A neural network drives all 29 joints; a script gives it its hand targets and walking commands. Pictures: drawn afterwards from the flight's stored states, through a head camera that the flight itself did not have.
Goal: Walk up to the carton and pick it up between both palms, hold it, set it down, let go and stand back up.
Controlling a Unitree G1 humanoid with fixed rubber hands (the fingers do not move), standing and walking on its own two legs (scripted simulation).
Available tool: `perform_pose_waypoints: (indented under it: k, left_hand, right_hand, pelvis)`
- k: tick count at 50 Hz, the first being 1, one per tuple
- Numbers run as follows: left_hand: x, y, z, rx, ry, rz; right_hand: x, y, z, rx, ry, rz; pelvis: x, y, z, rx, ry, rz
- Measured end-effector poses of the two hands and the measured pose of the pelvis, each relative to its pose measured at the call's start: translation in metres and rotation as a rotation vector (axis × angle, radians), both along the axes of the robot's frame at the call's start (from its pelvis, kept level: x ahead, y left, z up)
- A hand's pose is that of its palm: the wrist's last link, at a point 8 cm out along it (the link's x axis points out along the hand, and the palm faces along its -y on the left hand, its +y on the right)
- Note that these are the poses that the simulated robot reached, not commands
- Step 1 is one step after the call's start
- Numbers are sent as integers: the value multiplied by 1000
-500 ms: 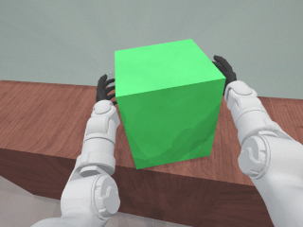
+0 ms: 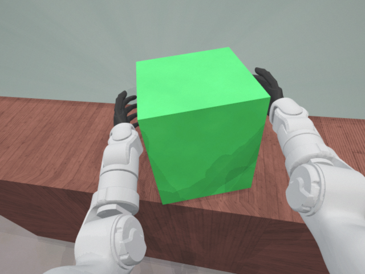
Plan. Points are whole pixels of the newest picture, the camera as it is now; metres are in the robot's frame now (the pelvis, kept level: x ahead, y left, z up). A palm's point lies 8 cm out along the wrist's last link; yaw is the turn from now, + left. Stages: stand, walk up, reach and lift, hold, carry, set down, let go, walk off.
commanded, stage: set down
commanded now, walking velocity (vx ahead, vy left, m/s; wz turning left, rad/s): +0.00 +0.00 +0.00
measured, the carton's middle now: (195, 126) +0.46 +0.07 +0.07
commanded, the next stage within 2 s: none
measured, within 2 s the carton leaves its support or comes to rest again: rests again in 0.68 s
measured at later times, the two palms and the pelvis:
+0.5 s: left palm (125, 128) +0.38 +0.22 +0.13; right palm (271, 105) +0.49 -0.09 +0.14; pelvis +0.00 +0.00 +0.00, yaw +0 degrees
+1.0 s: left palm (129, 133) +0.38 +0.22 +0.10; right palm (265, 109) +0.51 -0.09 +0.10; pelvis +0.00 +0.00 +0.00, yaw +0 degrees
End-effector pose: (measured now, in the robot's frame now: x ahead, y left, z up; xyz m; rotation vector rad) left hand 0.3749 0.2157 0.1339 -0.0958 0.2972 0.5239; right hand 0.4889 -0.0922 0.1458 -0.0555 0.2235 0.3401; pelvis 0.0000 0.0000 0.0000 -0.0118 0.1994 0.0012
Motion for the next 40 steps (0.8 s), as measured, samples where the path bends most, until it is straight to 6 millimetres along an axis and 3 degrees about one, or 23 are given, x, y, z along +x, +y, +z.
perform_pose_waypoints:
  k: [17,29,40]
  left_hand:
    - [0,0,-2,-9,-18,3]
    - [3,-1,-5,39,-7,6]
    - [6,-1,-26,74,64,-12]
  right_hand:
    - [-1,-1,-3,-1,4,3]
    - [1,-1,-12,122,57,-46]
    - [13,3,-30,132,110,-44]
  pelvis:
    - [0,-1,0,1,0,0]
    - [0,-4,-1,5,19,0]
    - [1,-4,-3,6,65,-1]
